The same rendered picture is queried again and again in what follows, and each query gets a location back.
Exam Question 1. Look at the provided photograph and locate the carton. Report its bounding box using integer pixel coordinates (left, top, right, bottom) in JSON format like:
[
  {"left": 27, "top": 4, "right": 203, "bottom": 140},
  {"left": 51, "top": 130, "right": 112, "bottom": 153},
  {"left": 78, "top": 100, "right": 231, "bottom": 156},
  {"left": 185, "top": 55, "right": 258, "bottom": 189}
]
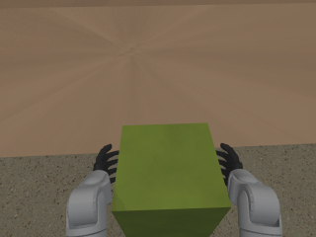
[{"left": 112, "top": 122, "right": 232, "bottom": 237}]

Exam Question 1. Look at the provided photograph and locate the right robot hand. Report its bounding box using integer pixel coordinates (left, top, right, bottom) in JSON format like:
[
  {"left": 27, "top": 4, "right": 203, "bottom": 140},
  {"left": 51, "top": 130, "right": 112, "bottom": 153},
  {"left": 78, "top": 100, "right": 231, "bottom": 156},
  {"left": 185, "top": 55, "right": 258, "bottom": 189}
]
[{"left": 215, "top": 143, "right": 243, "bottom": 187}]

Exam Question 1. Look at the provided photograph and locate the left robot forearm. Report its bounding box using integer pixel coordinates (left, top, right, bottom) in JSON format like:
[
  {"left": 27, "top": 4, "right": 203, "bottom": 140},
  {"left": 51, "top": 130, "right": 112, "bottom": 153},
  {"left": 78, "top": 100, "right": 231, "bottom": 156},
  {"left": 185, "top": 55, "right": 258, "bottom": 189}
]
[{"left": 65, "top": 170, "right": 113, "bottom": 237}]

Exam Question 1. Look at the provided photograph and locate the left robot hand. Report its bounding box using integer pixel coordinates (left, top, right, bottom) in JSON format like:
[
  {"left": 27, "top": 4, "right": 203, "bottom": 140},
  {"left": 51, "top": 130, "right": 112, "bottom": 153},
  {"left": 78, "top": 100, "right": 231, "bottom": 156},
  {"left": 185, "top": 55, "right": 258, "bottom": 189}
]
[{"left": 93, "top": 144, "right": 119, "bottom": 183}]

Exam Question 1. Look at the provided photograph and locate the right robot forearm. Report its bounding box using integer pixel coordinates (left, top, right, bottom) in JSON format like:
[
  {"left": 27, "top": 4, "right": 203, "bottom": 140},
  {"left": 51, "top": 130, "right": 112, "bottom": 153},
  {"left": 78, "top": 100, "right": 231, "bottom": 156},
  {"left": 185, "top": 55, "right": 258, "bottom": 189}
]
[{"left": 227, "top": 169, "right": 283, "bottom": 237}]

